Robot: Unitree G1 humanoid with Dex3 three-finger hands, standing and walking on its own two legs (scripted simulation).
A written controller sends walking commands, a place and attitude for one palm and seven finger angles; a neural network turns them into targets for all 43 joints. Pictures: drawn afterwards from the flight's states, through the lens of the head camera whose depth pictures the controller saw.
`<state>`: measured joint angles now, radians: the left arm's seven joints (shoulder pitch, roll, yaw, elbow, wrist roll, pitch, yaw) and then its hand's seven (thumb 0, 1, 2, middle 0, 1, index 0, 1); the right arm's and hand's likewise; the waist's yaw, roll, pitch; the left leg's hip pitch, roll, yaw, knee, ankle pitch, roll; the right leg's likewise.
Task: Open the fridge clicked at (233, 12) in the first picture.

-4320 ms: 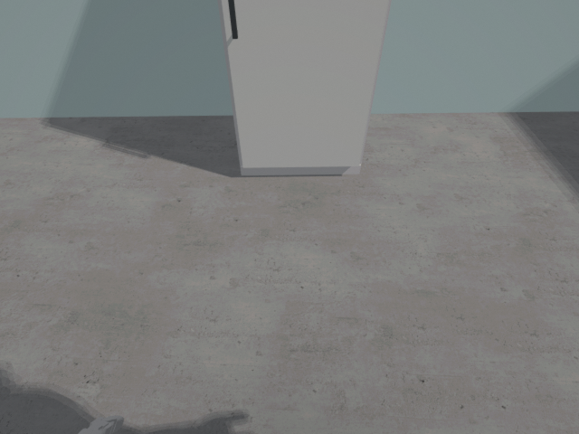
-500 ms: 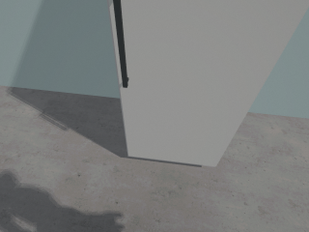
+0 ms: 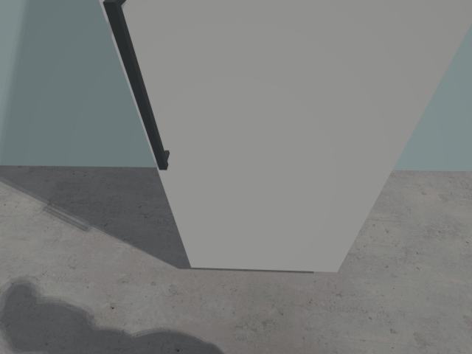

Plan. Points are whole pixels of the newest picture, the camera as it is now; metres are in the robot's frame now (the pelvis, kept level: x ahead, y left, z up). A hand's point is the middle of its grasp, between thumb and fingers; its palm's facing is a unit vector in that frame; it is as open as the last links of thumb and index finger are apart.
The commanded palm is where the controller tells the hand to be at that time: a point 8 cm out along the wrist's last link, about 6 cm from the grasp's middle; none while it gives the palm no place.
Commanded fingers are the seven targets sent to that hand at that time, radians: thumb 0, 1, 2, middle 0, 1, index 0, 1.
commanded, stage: come to a stop and stand still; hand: left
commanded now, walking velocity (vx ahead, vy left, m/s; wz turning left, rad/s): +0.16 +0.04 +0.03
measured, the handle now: (146, 98) +0.54 +0.21 +0.17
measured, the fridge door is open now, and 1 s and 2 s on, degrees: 0 0 0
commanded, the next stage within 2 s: none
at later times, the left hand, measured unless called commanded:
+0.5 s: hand out of the picture +0.06 +0.21 -0.17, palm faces +0.01 -0.98 -0.19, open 7.4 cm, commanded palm none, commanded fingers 0.00 0.90 0.90 -0.20 -0.30 -0.20 -0.30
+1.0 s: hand out of the picture +0.04 +0.14 -0.16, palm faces +0.04 -0.98 -0.20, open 7.2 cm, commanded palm none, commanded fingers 0.00 0.90 0.90 -0.20 -0.30 -0.20 -0.30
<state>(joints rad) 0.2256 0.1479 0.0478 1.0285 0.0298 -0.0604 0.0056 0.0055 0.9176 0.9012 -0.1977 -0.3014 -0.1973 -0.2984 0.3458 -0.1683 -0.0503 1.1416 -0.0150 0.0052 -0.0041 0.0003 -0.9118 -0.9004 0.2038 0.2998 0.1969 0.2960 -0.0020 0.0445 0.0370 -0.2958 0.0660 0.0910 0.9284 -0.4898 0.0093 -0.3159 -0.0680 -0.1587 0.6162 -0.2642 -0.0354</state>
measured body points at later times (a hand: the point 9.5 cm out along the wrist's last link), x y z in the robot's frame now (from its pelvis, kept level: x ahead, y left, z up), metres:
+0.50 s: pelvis +0.05 +0.03 +0.01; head +0.09 +0.04 +0.46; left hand +0.06 +0.26 -0.15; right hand +0.12 -0.20 -0.13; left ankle +0.11 +0.14 -0.73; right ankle +0.01 -0.09 -0.69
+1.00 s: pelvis +0.00 -0.04 +0.01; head +0.01 -0.04 +0.46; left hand +0.04 +0.19 -0.15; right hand -0.02 -0.25 -0.15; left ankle +0.00 +0.11 -0.73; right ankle +0.02 -0.11 -0.73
